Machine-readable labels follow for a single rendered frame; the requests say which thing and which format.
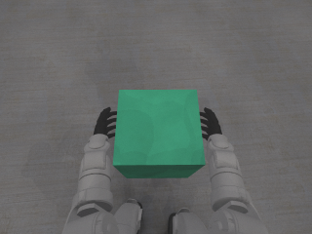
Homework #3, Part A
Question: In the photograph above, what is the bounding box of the robot right shin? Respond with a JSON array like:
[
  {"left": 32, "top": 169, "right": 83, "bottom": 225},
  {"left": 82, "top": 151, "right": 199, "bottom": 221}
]
[{"left": 173, "top": 208, "right": 190, "bottom": 233}]

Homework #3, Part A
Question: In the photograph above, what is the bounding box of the carton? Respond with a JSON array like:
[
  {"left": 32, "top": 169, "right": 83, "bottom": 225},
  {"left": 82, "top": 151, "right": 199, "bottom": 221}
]
[{"left": 112, "top": 90, "right": 206, "bottom": 178}]

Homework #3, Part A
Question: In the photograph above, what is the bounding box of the right robot upper arm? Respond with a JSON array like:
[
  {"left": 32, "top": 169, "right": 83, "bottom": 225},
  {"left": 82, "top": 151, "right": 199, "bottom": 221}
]
[{"left": 208, "top": 208, "right": 269, "bottom": 234}]

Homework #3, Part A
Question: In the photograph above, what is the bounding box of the right robot forearm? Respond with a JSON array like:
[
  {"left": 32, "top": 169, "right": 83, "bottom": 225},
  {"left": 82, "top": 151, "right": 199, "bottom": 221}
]
[{"left": 206, "top": 134, "right": 263, "bottom": 222}]

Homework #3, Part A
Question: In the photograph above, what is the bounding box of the robot left thigh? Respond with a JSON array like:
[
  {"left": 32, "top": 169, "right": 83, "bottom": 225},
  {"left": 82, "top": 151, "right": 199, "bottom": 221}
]
[{"left": 114, "top": 203, "right": 142, "bottom": 234}]

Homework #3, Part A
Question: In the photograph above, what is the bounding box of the robot left hand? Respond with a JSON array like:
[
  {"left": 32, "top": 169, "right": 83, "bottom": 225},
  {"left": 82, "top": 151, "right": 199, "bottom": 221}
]
[{"left": 94, "top": 107, "right": 117, "bottom": 138}]

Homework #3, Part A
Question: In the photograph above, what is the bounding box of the left robot upper arm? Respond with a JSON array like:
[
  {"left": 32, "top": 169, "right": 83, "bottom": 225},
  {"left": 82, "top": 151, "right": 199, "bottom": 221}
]
[{"left": 61, "top": 211, "right": 119, "bottom": 234}]

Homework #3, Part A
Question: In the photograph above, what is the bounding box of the left robot forearm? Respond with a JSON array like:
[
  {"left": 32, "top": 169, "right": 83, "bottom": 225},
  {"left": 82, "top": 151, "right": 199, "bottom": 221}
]
[{"left": 63, "top": 134, "right": 113, "bottom": 229}]

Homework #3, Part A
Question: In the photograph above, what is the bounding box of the robot right hand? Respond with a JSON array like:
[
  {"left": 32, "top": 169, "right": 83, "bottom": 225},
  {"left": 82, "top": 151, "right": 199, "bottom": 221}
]
[{"left": 199, "top": 107, "right": 222, "bottom": 140}]

